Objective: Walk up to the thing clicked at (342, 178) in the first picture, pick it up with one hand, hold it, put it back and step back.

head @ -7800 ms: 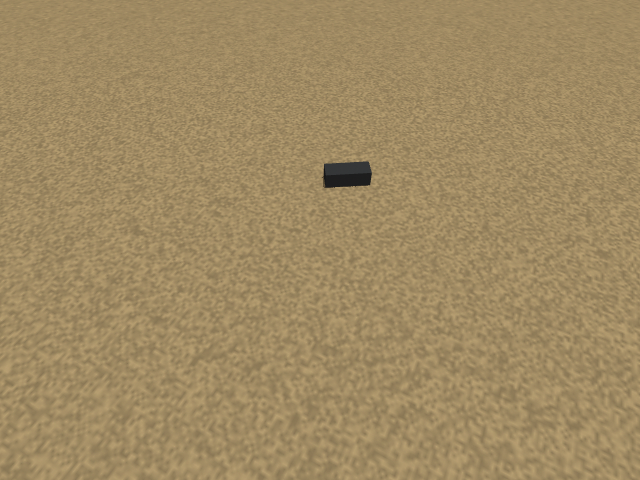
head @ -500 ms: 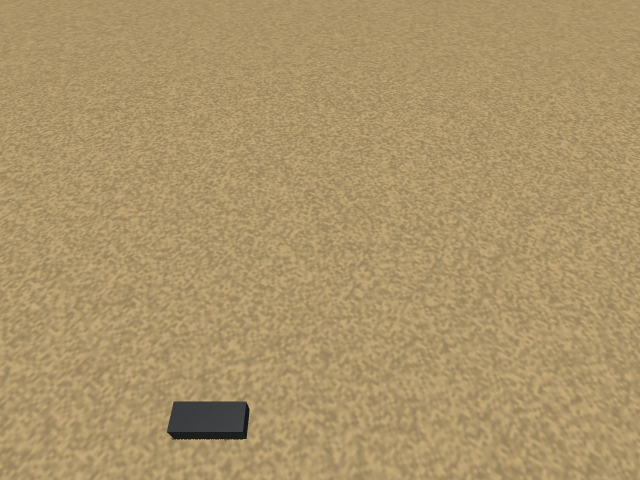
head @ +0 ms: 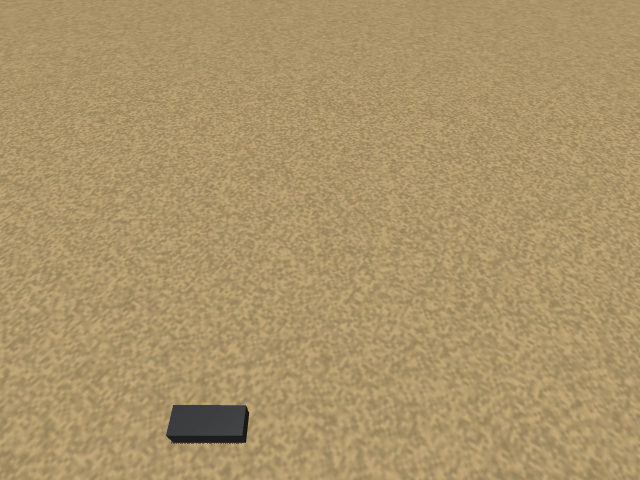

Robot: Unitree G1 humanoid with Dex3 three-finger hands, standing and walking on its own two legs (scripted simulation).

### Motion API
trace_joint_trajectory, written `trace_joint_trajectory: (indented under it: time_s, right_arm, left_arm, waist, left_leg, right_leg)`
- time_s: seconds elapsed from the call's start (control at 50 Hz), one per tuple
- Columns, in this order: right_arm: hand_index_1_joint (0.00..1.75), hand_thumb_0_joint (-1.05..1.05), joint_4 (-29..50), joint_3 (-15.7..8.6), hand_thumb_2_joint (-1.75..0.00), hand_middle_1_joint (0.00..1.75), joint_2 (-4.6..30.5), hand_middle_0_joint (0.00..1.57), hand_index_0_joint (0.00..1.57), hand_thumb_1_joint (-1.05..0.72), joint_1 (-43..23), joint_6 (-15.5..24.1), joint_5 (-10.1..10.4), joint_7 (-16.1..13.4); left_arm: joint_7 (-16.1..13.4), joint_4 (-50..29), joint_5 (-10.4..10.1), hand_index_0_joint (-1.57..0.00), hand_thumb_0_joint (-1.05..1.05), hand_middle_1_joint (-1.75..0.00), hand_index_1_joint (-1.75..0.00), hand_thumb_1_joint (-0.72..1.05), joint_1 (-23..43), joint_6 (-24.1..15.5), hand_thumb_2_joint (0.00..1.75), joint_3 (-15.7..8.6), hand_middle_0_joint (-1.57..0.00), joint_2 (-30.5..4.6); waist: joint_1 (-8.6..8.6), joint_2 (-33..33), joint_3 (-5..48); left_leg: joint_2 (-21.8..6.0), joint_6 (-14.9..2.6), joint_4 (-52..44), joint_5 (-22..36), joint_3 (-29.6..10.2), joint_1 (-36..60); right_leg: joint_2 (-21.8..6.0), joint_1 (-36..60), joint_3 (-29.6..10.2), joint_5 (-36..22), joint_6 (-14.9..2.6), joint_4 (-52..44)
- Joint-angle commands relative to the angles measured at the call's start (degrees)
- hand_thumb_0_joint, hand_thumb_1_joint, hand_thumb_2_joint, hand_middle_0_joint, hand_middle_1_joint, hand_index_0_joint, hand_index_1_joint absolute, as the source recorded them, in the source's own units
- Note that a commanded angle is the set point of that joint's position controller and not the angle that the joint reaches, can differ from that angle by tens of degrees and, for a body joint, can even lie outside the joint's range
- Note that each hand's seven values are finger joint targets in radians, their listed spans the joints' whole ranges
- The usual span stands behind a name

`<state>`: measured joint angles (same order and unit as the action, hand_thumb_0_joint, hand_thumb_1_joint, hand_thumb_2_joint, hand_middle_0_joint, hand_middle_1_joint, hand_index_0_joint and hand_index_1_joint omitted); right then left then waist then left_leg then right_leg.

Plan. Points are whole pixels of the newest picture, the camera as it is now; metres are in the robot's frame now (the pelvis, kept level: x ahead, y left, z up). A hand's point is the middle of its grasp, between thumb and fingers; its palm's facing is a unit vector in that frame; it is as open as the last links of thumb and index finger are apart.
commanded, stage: stand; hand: left
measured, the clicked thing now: (209, 423) +0.41 +0.32 -0.75
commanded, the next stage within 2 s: walk up in 0.36 s
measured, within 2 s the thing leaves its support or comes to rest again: neither
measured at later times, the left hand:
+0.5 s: hand out of the picture +0.07 +0.26 -0.16, palm faces -0.04 -0.93 -0.35, open 7.4 cm
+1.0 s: hand out of the picture +0.12 +0.26 -0.16, palm faces -0.06 -0.93 -0.37, open 7.4 cm
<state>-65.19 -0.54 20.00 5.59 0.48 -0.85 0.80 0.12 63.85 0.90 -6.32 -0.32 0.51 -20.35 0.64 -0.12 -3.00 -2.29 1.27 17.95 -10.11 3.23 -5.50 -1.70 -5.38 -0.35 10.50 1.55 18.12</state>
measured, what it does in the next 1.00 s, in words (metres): stands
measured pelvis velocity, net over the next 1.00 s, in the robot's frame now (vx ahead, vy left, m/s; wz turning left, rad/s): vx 0.03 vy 0.01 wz -0.03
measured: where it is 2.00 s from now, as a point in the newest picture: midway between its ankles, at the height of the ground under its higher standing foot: outside the picture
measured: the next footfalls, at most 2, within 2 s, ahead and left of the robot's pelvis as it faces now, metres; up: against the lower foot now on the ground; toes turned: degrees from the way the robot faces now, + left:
none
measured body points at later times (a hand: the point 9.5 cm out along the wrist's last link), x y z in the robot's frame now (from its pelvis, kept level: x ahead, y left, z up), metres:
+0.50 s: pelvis +0.00 +0.00 +0.00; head +0.01 +0.00 +0.45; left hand +0.07 +0.30 -0.13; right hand +0.07 -0.30 -0.14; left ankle +0.00 +0.13 -0.75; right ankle -0.01 -0.14 -0.75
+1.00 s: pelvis +0.03 +0.01 +0.00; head +0.03 +0.00 +0.45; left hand +0.13 +0.31 -0.13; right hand +0.10 -0.30 -0.14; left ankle +0.00 +0.13 -0.75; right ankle -0.01 -0.14 -0.75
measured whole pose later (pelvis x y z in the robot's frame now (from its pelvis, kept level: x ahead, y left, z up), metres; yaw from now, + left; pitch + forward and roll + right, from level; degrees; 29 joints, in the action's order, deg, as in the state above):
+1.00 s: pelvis +0.03 +0.01 +0.00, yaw -2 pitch -3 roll +0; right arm -61.7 -2.5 19.8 6.3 -0.7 -0.9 1.0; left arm -0.9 62.3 1.1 -6.3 -0.9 -0.3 -20.1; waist 0.7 0.2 -3.2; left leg -2.3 0.8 21.3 -14.7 5.2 -3.5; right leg -1.8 -4.5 -2.3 14.6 1.9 22.1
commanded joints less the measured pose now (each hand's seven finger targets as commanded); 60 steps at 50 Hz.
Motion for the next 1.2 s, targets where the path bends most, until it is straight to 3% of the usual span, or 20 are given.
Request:
trace_joint_trajectory:
  time_s: [0.0, 0.32, 0.34, 0.36, 0.4, 0.44, 0.58, 0.64, 0.94, 1.04, 1.18]
  right_arm:
    - [0.3, 0.0, 3.48, -2.2, -0.9, 0.3, 12.14, 0.2, 0.2, -0.9, -2.12, 1.1, 0.35, -1.02]
    - [0.3, 0.0, 3.61, -2.4, -0.9, 0.3, 12.55, 0.2, 0.2, -0.9, -1.91, 1.13, 0.23, -1.03]
    - [0.3, 0.0, 4.06, -3.04, -0.9, 0.3, 12.75, 0.2, 0.2, -0.9, -1.09, 0.73, 0.0, -0.71]
    - [0.3, 0.0, 4.01, -3.13, -0.9, 0.3, 12.43, 0.2, 0.2, -0.9, -0.93, 0.53, -0.18, -0.62]
    - [0.3, 0.0, 4.57, -3.02, -0.9, 0.3, 11.88, 0.2, 0.2, -0.9, -0.84, 0.26, -0.17, -0.43]
    - [0.3, 0.0, 4.68, -3.14, -0.9, 0.3, 11.66, 0.2, 0.2, -0.9, -0.14, 0.22, -0.34, -0.37]
    - [0.3, 0.0, 5.92, -3.49, -0.9, 0.3, 12.46, 0.2, 0.2, -0.9, 0.13, 0.63, -0.01, -0.55]
    - [0.3, 0.0, 6.23, -3.92, -0.9, 0.3, 12.75, 0.2, 0.2, -0.9, 0.47, 0.38, 0.01, -0.71]
    - [0.3, 0.0, 7.05, -4.46, -0.9, 0.3, 12.21, 0.2, 0.2, -0.9, -0.25, -0.24, 0.24, -0.82]
    - [0.3, 0.0, 7.2, -4.28, -0.9, 0.3, 11.9, 0.2, 0.2, -0.9, -0.97, -0.36, 0.27, -0.66]
    - [0.3, 0.0, 7.47, -4.28, -0.9, 0.3, 12.01, 0.2, 0.2, -0.9, -1.38, -0.29, 0.27, -0.54]
  left_arm:
    - [-0.63, -3.2, -0.23, -0.2, 0.0, -0.3, -0.3, 0.9, 1.82, -1.25, 0.9, -2.52, -0.2, -12.68]
    - [-0.58, -3.45, -0.16, -0.2, 0.0, -0.3, -0.3, 0.9, 1.65, -1.27, 0.9, -2.54, -0.2, -12.43]
    - [-0.59, -3.14, 0.03, -0.2, 0.0, -0.3, -0.3, 0.9, 0.8, -1.75, 0.9, -3.42, -0.2, -12.68]
    - [-0.61, -3.07, 0.39, -0.2, 0.0, -0.3, -0.3, 0.9, 1.06, -1.82, 0.9, -3.45, -0.2, -12.77]
    - [-0.63, -3.28, 0.53, -0.2, 0.0, -0.3, -0.3, 0.9, 1.48, -1.9, 0.9, -3.73, -0.2, -12.84]
    - [-0.67, -3.46, 0.48, -0.2, 0.0, -0.3, -0.3, 0.9, 2.2, -1.9, 0.9, -3.84, -0.2, -12.82]
    - [-0.96, -3.93, 0.14, -0.2, 0.0, -0.3, -0.3, 0.9, 0.61, -2.32, 0.9, -3.69, -0.2, -12.36]
    - [-1.25, -4.12, -0.03, -0.2, 0.0, -0.3, -0.3, 0.9, 0.45, -2.2, 0.9, -3.55, -0.2, -12.09]
    - [-1.74, -4.65, -0.02, -0.2, 0.0, -0.3, -0.3, 0.9, 1.29, -1.93, 0.9, -3.45, -0.2, -12.21]
    - [-1.67, -4.87, -0.14, -0.2, 0.0, -0.3, -0.3, 0.9, 2.37, -2.0, 0.9, -3.33, -0.2, -12.44]
    - [-1.68, -4.8, -0.01, -0.2, 0.0, -0.3, -0.3, 0.9, 1.54, -2.12, 0.9, -3.54, -0.2, -12.77]
  waist:
    - [-0.25, 0.05, 4.92]
    - [-0.42, 0.26, 4.81]
    - [-0.76, 1.18, 6.06]
    - [-0.54, 0.21, 5.09]
    - [-0.63, -0.6, 1.99]
    - [-0.38, -1.06, -0.52]
    - [-0.47, -0.1, 4.68]
    - [-0.4, 0.66, 5.4]
    - [-0.22, 0.24, 5.09]
    - [-0.19, 0.11, 3.73]
    - [-0.45, -0.23, 4.59]
  left_leg:
    - [-6.4, -1.65, -2.75, 8.02, -5.28, 2.35]
    - [-6.3, -2.08, -2.48, 7.45, -5.18, 2.01]
    - [-4.92, -2.78, -2.19, 0.34, -4.01, 2.84]
    - [-4.7, -2.96, -2.12, -2.49, -3.96, 1.82]
    - [-4.3, -2.97, -1.91, -5.36, -3.96, 0.0]
    - [-3.99, -2.7, -1.74, -5.62, -4.21, -1.45]
    - [-5.26, -3.18, 0.04, 7.36, -4.14, 2.66]
    - [-5.56, -3.36, 0.82, 10.91, -3.72, 3.55]
    - [-5.78, -3.41, 1.42, 14.04, -2.04, 4.72]
    - [-5.34, -2.91, 0.53, 9.52, -2.06, 4.22]
    - [-5.34, -3.26, 1.35, 9.14, -1.28, 4.93]
  right_leg:
    - [-5.93, -1.37, -4.29, -8.95, -2.42, -2.52]
    - [-6.1, -1.17, -4.49, -9.07, -2.56, -2.45]
    - [-4.36, -0.78, -3.78, -3.51, -2.51, -2.96]
    - [-4.54, -1.39, -4.27, -1.57, -2.62, -3.18]
    - [-4.56, -3.74, -5.17, 3.01, -2.77, -4.24]
    - [-4.61, -5.36, -5.98, 3.52, -2.97, -4.18]
    - [-4.22, -1.29, -4.36, -12.25, -2.75, -0.23]
    - [-4.39, -0.27, -3.78, -15.37, -2.89, 0.97]
    - [-4.26, 0.25, -3.65, -18.69, -3.06, 3.03]
    - [-4.12, -1.01, -4.74, -16.09, -3.08, 1.96]
    - [-4.14, -0.95, -4.82, -17.2, -3.23, 2.11]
